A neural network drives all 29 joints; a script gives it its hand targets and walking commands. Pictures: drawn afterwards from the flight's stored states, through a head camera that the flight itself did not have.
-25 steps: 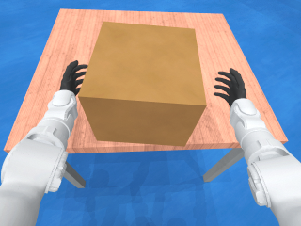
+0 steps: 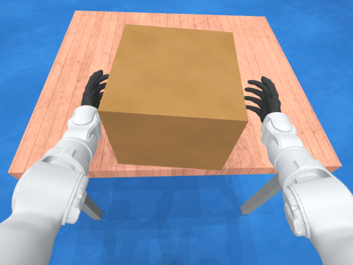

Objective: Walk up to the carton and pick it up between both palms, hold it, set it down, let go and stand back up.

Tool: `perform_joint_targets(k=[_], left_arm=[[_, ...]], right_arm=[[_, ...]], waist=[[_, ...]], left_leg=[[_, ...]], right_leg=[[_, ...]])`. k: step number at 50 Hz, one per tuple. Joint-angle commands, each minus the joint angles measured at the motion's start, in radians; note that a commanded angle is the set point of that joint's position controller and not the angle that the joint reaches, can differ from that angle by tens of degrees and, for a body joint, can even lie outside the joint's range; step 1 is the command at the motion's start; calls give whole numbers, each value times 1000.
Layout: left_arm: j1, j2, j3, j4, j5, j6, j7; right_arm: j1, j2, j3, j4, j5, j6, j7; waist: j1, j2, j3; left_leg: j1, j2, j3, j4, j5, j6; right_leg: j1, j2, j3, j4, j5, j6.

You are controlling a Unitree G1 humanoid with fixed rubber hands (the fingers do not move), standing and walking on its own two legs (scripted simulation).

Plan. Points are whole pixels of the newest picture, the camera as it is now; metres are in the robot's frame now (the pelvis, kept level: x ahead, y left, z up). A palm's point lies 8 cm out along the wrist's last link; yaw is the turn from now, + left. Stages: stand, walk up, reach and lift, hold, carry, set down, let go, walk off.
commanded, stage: reach and lift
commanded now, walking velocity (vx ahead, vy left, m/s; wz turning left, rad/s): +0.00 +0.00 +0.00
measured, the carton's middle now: (174, 98) +0.53 +0.04 +0.04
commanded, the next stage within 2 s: none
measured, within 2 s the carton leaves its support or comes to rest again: neither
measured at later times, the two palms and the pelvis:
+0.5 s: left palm (98, 105) +0.46 +0.21 +0.08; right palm (262, 111) +0.47 -0.16 +0.09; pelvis +0.01 +0.01 +0.01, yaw +0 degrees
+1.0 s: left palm (99, 105) +0.46 +0.21 +0.08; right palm (262, 113) +0.46 -0.16 +0.09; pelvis +0.01 +0.00 +0.02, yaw +1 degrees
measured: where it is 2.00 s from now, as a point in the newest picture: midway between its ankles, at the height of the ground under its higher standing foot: outside the picture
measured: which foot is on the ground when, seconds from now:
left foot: down 0.00-1.00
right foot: down 0.00-1.00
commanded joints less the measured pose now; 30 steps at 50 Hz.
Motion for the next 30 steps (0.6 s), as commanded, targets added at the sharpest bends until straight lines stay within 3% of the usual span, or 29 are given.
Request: perform_joint_targets(k=[1,10,20,30], left_arm=[[-526,67,27,-175,33,-58,5],[-522,7,86,-194,108,-51,29],[-534,-15,82,-178,111,-42,51],[-540,-34,84,-166,106,-56,48]], right_arm=[[-519,-123,-73,-172,-62,-59,-20],[-511,-95,-171,-190,-167,-72,-67],[-512,-82,-151,-165,-142,-48,-42],[-522,-42,-134,-168,-141,-45,-37]], waist=[[-24,37,-748],[-45,74,-768],[-21,94,-714],[-12,64,-700]], left_leg=[[470,-38,54,20,331,-37],[584,-33,54,4,414,-68],[636,-20,46,-6,413,-73],[598,-21,47,2,405,-59]], right_leg=[[307,-7,-35,-29,405,66],[313,5,-51,-77,433,55],[252,10,-56,-108,335,34],[284,2,-48,-94,361,42]])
